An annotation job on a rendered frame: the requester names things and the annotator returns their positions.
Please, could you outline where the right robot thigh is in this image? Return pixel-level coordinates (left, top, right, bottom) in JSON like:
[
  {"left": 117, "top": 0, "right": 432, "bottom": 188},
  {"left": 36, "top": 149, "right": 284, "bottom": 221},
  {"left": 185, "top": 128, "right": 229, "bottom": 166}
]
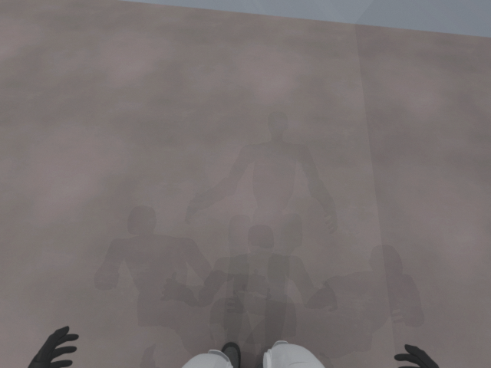
[{"left": 263, "top": 343, "right": 325, "bottom": 368}]

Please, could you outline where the right robot hand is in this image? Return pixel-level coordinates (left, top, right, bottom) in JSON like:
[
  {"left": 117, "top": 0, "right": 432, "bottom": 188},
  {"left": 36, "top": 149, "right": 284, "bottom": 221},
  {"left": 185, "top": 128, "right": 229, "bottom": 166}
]
[{"left": 394, "top": 344, "right": 439, "bottom": 368}]

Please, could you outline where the left robot hand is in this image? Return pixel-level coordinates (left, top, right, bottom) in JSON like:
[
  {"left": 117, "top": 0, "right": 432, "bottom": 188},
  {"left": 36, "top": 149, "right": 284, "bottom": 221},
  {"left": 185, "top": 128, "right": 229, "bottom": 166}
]
[{"left": 28, "top": 326, "right": 79, "bottom": 368}]

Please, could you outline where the left robot foot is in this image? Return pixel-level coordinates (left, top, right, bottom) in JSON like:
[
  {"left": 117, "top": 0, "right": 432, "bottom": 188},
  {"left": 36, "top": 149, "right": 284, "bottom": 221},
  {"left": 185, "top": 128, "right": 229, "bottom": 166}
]
[{"left": 221, "top": 342, "right": 241, "bottom": 368}]

